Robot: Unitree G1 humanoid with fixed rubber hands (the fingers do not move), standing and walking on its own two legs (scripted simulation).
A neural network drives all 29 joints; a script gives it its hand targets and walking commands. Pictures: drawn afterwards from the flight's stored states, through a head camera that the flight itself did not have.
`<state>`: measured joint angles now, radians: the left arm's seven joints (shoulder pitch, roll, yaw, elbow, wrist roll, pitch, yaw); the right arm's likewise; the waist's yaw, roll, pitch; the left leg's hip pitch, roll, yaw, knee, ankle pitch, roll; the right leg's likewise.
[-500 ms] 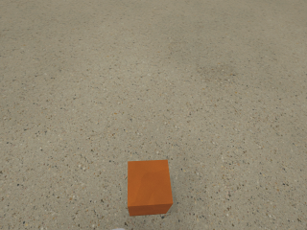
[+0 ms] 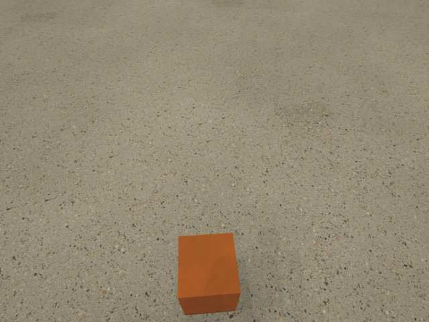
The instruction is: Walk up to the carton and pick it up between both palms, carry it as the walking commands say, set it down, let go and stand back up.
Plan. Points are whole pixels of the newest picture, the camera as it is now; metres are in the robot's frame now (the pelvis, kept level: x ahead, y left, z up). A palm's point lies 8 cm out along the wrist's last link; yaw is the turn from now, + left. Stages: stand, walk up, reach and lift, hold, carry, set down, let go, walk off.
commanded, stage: walk up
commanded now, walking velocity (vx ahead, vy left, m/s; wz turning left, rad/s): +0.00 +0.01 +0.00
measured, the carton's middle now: (208, 275) +0.39 +0.02 -0.63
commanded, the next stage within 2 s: stand in 0.56 s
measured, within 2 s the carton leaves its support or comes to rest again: neither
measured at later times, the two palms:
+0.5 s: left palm out of the picture -0.02 +0.23 -0.15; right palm out of the picture -0.01 -0.22 -0.13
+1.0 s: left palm out of the picture -0.02 +0.23 -0.15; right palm out of the picture -0.02 -0.22 -0.13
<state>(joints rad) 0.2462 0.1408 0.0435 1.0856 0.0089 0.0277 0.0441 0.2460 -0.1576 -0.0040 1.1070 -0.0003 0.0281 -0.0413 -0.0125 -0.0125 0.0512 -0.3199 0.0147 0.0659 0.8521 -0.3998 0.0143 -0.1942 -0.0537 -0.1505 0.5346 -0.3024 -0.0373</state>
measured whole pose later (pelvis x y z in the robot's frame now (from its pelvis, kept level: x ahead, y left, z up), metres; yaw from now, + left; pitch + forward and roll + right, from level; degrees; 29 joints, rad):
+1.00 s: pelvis -0.04 +0.01 +0.00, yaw +2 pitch +0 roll +0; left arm 0.25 0.15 0.04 1.09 0.01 0.00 0.03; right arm 0.25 -0.16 0.00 1.11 0.00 -0.02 -0.03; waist -0.01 -0.03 0.00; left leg -0.26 0.01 0.07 0.45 -0.20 0.02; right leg -0.23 -0.06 -0.19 0.45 -0.23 -0.03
